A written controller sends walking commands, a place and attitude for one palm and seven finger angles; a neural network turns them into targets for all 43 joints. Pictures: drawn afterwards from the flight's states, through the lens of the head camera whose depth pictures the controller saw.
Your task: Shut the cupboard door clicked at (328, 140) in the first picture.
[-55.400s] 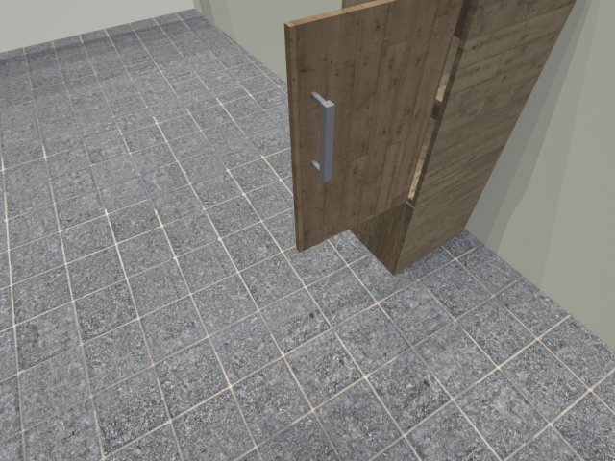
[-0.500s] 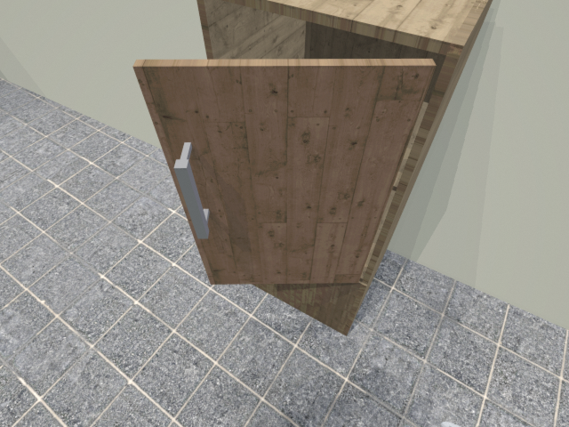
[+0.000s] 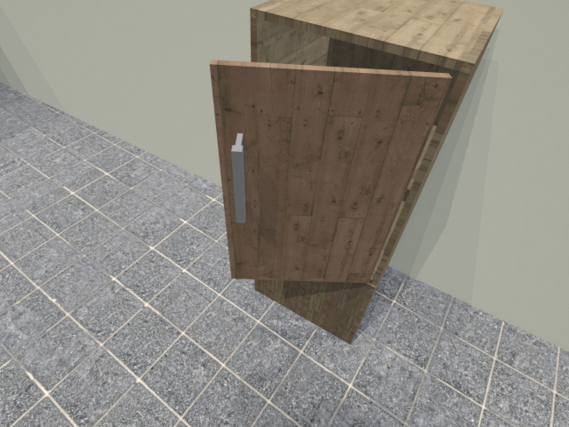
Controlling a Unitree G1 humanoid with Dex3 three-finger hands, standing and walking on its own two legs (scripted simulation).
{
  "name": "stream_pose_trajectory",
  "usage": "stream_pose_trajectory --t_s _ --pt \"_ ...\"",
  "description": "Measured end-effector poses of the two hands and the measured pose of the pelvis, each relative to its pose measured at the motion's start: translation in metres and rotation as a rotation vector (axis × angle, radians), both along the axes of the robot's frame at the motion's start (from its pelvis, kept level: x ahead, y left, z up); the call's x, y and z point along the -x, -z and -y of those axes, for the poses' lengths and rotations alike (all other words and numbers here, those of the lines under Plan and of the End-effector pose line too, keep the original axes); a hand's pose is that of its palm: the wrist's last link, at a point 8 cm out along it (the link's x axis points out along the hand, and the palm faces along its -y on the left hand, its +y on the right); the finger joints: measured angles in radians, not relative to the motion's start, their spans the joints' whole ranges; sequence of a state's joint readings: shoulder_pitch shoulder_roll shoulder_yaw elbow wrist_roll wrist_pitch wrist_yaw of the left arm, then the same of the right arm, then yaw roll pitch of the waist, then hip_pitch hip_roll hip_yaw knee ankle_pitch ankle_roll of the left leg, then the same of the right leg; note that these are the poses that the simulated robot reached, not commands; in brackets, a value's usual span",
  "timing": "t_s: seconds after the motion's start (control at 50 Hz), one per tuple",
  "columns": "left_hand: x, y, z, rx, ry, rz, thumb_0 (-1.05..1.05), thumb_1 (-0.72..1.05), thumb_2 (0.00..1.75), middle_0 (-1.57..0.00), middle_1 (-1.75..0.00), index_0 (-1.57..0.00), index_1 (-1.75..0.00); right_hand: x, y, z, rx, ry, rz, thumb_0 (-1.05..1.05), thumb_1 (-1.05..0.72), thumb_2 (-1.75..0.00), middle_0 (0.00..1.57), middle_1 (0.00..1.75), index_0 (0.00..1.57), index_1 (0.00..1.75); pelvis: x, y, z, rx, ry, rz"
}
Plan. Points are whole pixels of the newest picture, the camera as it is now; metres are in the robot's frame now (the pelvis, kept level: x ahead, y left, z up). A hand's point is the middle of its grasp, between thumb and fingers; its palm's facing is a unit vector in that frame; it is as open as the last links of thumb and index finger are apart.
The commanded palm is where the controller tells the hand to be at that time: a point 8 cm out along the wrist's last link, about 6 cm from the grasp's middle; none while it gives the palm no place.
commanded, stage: come to a stop and stand still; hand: left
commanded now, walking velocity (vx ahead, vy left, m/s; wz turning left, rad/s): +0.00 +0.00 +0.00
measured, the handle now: (240, 180) +0.54 +0.12 +0.04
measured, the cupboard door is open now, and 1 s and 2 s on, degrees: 31 31 31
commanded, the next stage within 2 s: look again from close up in 1.24 s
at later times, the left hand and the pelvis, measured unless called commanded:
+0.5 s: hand out of the picture -0.06 +0.20 -0.19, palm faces +0.11 -0.99 -0.13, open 7.4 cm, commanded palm none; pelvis -0.07 +0.03 +0.00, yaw +1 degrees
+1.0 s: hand out of the picture -0.12 +0.22 -0.19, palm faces -0.02 -1.00 -0.08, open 7.4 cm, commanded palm none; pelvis -0.11 +0.07 +0.00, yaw -3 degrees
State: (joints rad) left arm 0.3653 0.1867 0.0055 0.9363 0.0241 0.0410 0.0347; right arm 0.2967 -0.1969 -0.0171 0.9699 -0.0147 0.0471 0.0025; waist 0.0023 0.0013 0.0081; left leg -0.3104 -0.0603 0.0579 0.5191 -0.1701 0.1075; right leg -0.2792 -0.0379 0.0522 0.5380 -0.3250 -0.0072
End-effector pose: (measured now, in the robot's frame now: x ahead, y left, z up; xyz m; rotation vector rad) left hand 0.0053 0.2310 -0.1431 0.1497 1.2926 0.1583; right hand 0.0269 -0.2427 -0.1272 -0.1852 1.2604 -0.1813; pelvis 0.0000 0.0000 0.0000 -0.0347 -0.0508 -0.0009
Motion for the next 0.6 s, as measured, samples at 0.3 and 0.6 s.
stream_pose_trajectory --t_s 0.3,0.6 --pt "0.148 0.020 0.018 0.077 -0.151 -0.266 0.01 0.90 0.90 -0.20 -0.30 -0.20 -0.30 0.002 -0.003 -0.014 0.024 -0.022 0.081 0.00 -0.90 -0.89 0.20 0.30 0.20 0.30 0.038 0.008 -0.013 0.014 -0.038 0.012" --pt "0.069 0.002 -0.028 0.060 -0.015 0.018 0.00 0.91 0.90 -0.20 -0.30 -0.20 -0.30 0.113 -0.012 -0.061 0.002 0.081 -0.036 0.01 -0.92 -0.89 0.20 0.30 0.20 0.30 0.077 -0.013 -0.038 0.012 0.017 -0.019"
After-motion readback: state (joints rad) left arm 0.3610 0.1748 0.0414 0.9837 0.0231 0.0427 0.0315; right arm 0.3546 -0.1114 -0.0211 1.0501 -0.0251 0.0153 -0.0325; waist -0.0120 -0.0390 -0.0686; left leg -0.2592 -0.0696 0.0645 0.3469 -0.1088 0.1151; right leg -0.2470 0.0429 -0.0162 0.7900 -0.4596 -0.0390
